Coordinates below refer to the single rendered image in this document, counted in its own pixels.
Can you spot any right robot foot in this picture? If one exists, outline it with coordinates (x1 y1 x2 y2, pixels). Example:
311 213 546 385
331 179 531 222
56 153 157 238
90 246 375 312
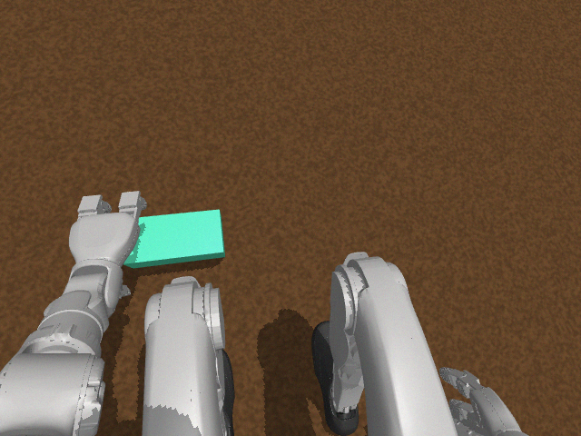
311 321 359 436

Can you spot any right robot hand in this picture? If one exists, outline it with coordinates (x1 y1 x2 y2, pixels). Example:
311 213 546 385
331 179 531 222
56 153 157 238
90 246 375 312
439 367 522 436

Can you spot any left robot arm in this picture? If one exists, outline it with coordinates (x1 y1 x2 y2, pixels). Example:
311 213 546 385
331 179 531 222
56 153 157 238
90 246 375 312
0 259 123 436

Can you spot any left robot hand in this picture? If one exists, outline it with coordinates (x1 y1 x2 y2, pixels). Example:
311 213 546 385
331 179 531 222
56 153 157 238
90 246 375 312
69 191 147 299

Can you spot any carton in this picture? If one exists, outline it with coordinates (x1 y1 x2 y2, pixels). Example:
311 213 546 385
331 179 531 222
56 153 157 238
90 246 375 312
123 209 225 268

